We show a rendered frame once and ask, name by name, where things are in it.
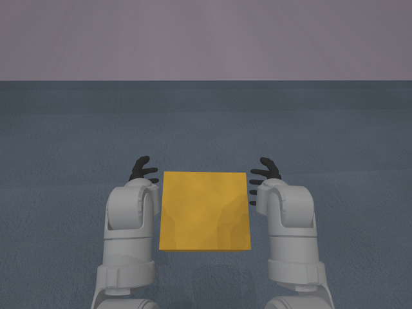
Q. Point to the right robot hand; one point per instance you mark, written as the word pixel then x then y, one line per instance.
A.
pixel 272 173

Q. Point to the carton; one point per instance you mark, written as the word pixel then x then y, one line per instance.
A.
pixel 204 212

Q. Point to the left robot forearm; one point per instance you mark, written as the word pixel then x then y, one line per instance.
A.
pixel 127 259

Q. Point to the right robot forearm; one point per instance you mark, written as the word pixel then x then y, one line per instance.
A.
pixel 294 257

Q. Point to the left robot hand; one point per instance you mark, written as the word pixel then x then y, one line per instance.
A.
pixel 138 172

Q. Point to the robot right upper arm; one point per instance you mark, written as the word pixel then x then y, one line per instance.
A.
pixel 297 302

